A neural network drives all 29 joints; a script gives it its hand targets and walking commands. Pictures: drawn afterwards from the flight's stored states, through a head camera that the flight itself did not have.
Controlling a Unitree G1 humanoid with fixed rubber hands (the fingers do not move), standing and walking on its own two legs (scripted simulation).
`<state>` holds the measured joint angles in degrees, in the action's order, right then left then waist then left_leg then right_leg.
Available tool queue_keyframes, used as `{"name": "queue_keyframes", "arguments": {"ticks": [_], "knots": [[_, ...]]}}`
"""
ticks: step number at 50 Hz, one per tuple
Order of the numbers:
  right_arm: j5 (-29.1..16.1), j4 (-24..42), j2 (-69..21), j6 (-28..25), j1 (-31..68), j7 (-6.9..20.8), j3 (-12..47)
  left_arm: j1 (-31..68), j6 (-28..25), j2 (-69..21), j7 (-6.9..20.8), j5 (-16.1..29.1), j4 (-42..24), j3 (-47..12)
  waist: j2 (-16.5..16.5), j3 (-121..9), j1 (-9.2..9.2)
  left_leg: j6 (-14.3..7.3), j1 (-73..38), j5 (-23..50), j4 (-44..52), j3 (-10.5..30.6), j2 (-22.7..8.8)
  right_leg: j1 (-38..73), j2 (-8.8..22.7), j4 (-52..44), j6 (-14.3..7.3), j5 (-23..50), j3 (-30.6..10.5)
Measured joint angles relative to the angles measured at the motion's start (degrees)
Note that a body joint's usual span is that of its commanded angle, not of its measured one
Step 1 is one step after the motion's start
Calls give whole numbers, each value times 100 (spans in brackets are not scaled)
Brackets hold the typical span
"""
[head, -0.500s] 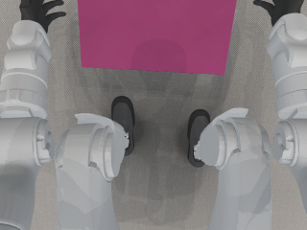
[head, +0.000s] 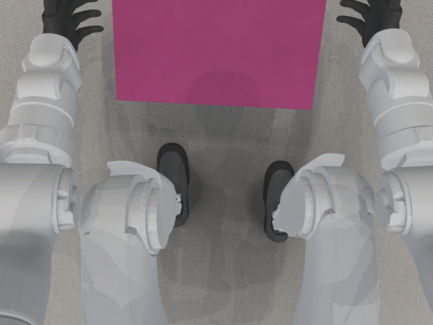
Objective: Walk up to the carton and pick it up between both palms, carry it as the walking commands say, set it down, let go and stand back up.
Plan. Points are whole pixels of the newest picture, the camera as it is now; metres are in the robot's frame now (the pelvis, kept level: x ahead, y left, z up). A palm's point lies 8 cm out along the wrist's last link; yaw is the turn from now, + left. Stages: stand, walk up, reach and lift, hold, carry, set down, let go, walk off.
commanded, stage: reach and lift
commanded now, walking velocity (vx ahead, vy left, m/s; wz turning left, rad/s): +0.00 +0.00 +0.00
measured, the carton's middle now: (217, 45) +0.49 +0.02 -0.28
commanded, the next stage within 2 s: none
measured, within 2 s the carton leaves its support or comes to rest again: leaves its support in 1.38 s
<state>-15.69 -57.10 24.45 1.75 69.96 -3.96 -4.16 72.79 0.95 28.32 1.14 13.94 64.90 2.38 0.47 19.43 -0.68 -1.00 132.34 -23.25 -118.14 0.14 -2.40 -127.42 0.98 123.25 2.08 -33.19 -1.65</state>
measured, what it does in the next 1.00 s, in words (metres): stands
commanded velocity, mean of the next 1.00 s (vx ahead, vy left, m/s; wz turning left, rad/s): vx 0.00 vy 0.00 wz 0.00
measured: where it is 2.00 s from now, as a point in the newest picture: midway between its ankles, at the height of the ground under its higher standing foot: (226, 206)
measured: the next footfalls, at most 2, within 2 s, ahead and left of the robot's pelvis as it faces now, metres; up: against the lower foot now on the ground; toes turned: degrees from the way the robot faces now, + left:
none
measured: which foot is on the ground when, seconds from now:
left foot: down 0.00-1.00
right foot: down 0.00-1.00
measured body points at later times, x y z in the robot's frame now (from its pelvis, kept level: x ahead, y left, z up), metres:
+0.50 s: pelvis +0.00 +0.00 +0.00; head +0.36 +0.01 +0.26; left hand +0.52 +0.21 -0.19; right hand +0.53 -0.17 -0.18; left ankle +0.15 +0.12 -0.35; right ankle +0.11 -0.13 -0.35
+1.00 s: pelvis +0.00 +0.00 +0.00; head +0.36 +0.01 +0.26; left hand +0.52 +0.21 -0.19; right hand +0.53 -0.17 -0.19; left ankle +0.15 +0.12 -0.35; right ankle +0.11 -0.13 -0.35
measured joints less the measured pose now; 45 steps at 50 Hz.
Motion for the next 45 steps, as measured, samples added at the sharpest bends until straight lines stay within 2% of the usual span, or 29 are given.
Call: {"name": "queue_keyframes", "arguments": {"ticks": [7, 14, 23, 26, 32, 45], "knots": [[-7, -23, -147, -12, 144, -21, 81, 115, -32, -121, -76, 10, 36, -72, 0, -68, 0, 0, 0, 0, 0, 0, 0, 0, -1, 0, 0, 0, 0], [-7, -314, -328, -37, 286, -42, 60, 192, -42, -224, -88, 10, 284, -133, 0, -134, 4, 0, 0, -2, 0, 1, 0, 0, -2, 0, 0, 0, 0], [-7, -447, -488, -141, 398, -159, 177, 362, -129, -379, -133, 48, 357, -405, 0, -182, 6, 0, 0, -3, 0, 2, 0, -1, -5, -1, 0, -1, 0], [-7, -519, -522, -172, 420, -205, 114, 402, -160, -413, -236, 49, 424, -405, 0, -190, 6, 0, 0, -4, 0, 2, 0, -1, -6, -1, 0, -1, 0], [-7, -561, -538, -231, 429, -245, 143, 424, -244, -435, -273, 58, 514, -414, 0, -193, 6, 0, 0, -5, 0, 3, 0, -1, -9, -3, 0, -1, 0], [148, -731, -707, -151, 580, -273, -363, 634, -145, -463, -331, 83, 777, -367, 0, -205, 6, 0, 0, -5, 0, 7, 1, -4, -20, -3, 0, -1, 0]]}}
